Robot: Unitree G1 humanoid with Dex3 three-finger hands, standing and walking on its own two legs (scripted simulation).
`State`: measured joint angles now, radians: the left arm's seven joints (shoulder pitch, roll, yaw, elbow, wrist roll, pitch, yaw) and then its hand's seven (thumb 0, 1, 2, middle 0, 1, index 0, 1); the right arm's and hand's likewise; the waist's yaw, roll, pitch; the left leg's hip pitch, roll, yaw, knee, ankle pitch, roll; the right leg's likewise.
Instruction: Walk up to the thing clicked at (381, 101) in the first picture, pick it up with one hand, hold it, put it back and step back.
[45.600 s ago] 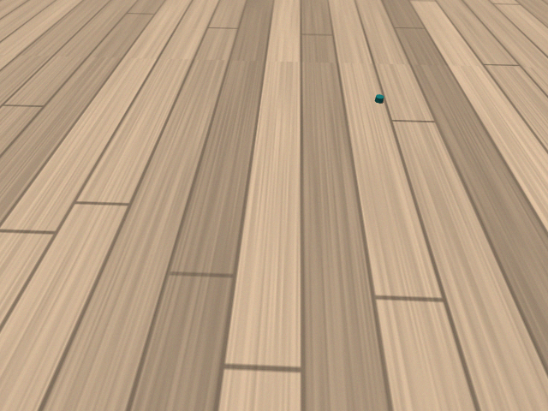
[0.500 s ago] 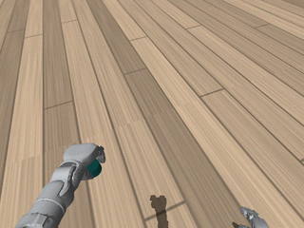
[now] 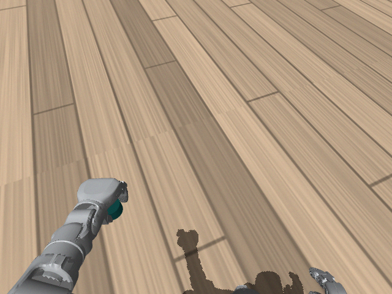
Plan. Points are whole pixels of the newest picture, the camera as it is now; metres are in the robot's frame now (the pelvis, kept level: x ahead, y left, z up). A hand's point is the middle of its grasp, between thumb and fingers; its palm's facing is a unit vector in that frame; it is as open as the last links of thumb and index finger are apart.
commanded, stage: crouch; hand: left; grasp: from above
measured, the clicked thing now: (110, 207) +0.35 +0.22 -0.12
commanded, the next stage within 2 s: lower in 1.78 s
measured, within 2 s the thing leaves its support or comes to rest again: neither
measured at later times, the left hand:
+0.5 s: hand (131, 212) +0.41 +0.23 -0.32, palm faces -0.44 +0.03 -0.90, open 7.1 cm
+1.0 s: hand (139, 215) +0.46 +0.24 -0.49, palm faces -0.44 -0.01 -0.90, open 7.1 cm
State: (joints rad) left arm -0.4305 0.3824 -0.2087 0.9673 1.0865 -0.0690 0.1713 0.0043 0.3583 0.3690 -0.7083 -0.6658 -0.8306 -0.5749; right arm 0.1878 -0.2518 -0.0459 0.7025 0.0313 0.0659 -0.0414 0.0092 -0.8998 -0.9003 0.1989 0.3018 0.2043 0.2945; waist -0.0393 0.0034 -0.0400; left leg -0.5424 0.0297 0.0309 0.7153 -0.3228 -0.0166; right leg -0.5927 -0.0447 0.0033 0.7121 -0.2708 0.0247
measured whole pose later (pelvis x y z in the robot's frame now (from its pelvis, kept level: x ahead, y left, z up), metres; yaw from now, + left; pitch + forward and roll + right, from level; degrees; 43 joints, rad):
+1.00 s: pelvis -0.06 +0.01 -0.34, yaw -1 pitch +38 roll -5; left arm -1.09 0.67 0.03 1.41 1.24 -0.10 0.29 -0.01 0.38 0.27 -0.77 -0.59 -0.90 -0.50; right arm 0.17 -0.27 0.00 0.70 -0.11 -0.04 0.09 0.00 -0.91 -0.90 0.20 0.30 0.21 0.29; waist -0.28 0.03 -0.10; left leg -2.13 0.00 -0.09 2.17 -0.70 -0.01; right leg -2.13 -0.06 -0.01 2.08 -0.61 0.04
